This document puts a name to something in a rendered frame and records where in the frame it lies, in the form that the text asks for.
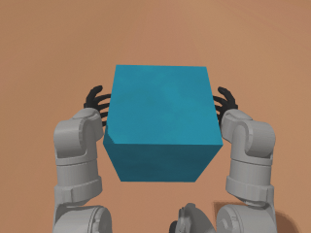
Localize robot right thigh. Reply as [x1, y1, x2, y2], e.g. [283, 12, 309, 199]
[177, 206, 217, 233]

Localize carton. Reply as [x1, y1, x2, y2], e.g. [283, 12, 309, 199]
[103, 64, 224, 183]

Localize robot right hand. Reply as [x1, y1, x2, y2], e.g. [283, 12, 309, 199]
[213, 86, 238, 129]

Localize robot left hand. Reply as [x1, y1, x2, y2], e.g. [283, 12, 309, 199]
[84, 85, 112, 126]

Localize right robot forearm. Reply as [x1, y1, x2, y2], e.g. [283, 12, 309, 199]
[220, 109, 278, 233]

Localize left robot forearm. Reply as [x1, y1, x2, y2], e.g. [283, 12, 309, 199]
[52, 108, 104, 233]

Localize left robot upper arm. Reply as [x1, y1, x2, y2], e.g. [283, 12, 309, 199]
[53, 205, 113, 233]

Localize right robot upper arm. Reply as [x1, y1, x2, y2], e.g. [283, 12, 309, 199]
[216, 204, 277, 233]

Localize right robot shin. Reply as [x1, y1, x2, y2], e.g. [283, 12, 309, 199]
[175, 203, 196, 233]

